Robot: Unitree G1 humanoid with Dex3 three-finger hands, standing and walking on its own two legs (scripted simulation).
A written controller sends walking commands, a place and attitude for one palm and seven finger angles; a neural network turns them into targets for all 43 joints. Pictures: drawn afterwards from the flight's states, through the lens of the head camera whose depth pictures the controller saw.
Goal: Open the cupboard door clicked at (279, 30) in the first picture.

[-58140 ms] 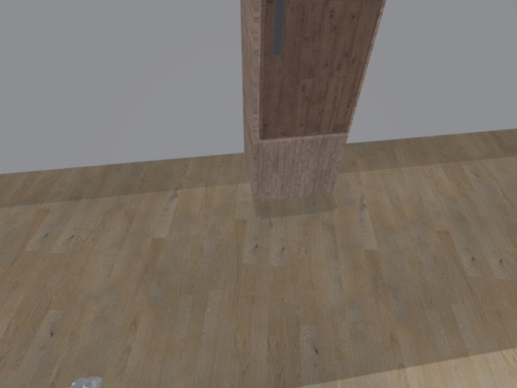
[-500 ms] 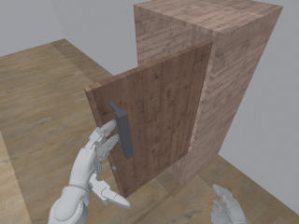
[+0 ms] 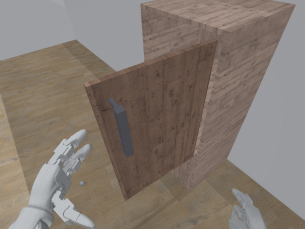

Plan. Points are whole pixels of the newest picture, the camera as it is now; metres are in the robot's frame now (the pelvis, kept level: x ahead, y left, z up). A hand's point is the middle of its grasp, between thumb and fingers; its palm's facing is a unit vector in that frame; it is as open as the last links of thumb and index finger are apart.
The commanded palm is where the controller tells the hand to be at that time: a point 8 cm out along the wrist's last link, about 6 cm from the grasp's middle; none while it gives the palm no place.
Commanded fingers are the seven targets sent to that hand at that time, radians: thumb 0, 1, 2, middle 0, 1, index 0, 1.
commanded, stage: draw the hand back to the body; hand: left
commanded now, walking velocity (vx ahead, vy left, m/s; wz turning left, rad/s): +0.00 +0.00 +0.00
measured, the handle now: (121, 128) +0.32 +0.11 +0.13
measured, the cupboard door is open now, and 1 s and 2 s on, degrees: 85 85 85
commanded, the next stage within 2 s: step back with the hand held close in 1.60 s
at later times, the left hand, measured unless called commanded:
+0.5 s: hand (58, 177) +0.18 +0.21 +0.14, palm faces -0.06 -1.00 -0.07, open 16.3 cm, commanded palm +0.16 +0.27 +0.15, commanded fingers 0.00 -0.32 0.38 -0.16 -0.30 -0.16 -0.30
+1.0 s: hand (31, 159) +0.21 +0.28 +0.15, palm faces +0.32 -0.87 -0.37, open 11.8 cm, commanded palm +0.17 +0.32 +0.18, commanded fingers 0.00 0.55 0.75 -0.19 -0.30 -0.19 -0.30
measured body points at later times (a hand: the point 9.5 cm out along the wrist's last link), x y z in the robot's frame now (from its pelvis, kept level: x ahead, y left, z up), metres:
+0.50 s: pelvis +0.00 +0.04 +0.01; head -0.03 +0.02 +0.46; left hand +0.18 +0.26 +0.14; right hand +0.19 -0.18 -0.05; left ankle +0.00 +0.12 -0.72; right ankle -0.01 -0.05 -0.72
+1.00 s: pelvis +0.02 +0.05 +0.02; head +0.01 +0.03 +0.47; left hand +0.19 +0.32 +0.17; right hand +0.20 -0.17 -0.07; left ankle +0.00 +0.12 -0.72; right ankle -0.01 -0.05 -0.72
